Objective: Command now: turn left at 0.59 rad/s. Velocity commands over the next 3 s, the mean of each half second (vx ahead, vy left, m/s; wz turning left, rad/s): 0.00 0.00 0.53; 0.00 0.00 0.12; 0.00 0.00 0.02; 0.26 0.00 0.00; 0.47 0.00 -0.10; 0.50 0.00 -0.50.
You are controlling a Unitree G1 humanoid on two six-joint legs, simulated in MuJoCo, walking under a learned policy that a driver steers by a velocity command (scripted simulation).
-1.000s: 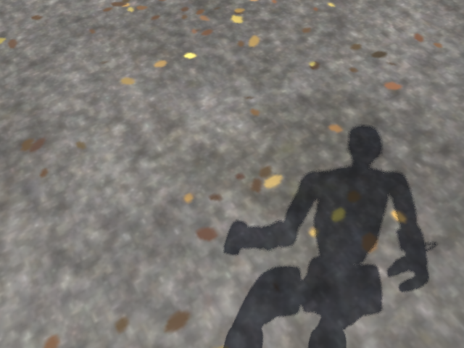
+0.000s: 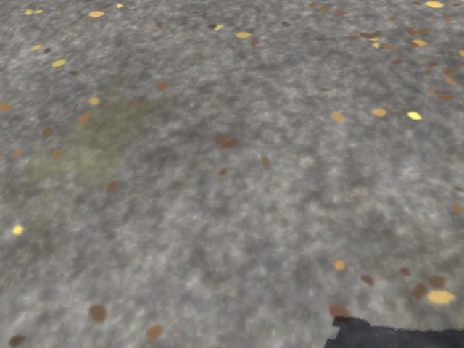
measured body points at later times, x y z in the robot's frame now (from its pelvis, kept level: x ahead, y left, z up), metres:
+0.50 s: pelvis +0.00 +0.05 +0.00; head +0.03 +0.08 +0.45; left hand +0.06 +0.37 -0.12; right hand +0.23 -0.18 -0.08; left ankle -0.02 +0.14 -0.74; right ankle +0.05 -0.10 -0.68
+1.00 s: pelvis +0.03 +0.02 -0.01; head +0.03 +0.02 +0.44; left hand +0.09 +0.30 -0.12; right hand +0.21 -0.20 -0.13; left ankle -0.02 +0.14 -0.74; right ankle +0.05 -0.09 -0.74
